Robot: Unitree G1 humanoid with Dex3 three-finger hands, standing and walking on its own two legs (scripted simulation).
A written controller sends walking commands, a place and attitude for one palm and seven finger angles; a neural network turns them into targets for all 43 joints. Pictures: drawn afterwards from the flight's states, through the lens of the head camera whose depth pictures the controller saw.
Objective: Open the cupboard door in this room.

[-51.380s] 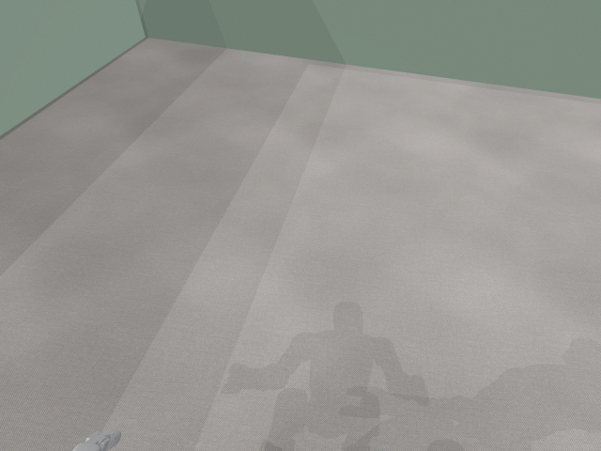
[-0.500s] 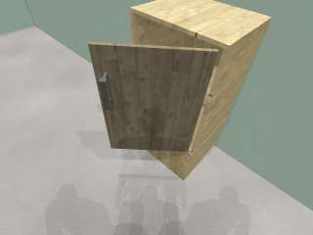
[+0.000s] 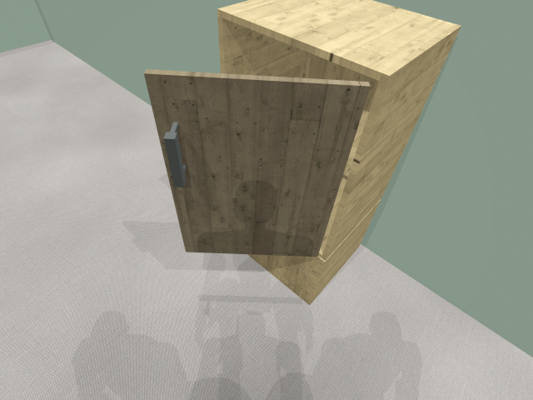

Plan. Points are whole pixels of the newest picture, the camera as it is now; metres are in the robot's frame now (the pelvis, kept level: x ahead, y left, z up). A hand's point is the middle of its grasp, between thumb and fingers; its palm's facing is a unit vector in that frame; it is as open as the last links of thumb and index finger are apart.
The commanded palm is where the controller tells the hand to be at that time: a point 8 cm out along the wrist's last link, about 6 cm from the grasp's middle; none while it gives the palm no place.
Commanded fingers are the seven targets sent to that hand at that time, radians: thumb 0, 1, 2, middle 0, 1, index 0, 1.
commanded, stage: shuffle to correct the standing spot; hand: left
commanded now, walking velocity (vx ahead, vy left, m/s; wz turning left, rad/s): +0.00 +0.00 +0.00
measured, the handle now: (177, 155) +0.58 +0.23 +0.02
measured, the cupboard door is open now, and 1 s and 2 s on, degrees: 41 41 41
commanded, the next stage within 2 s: come to a stop and stand still in 0.20 s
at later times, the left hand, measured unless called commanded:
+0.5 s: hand out of the picture +0.00 +0.15 -0.19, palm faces +0.07 -0.99 -0.12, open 7.3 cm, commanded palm none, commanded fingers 0.00 0.90 0.90 -0.20 -0.30 -0.20 -0.30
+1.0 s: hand out of the picture +0.06 +0.17 -0.17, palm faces +0.00 -0.97 -0.25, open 7.3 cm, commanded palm none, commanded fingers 0.00 0.90 0.90 -0.20 -0.30 -0.20 -0.30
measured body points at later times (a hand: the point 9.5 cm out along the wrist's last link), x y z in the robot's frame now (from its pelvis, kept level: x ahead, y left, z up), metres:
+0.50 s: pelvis +0.06 +0.00 -0.01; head +0.07 +0.02 +0.44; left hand +0.00 +0.20 -0.18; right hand +0.04 -0.21 -0.16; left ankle +0.02 +0.07 -0.74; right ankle +0.02 -0.12 -0.74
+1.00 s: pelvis +0.01 -0.02 -0.01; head +0.00 -0.03 +0.44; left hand +0.06 +0.22 -0.15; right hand +0.05 -0.25 -0.16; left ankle +0.02 +0.07 -0.74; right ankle +0.02 -0.12 -0.74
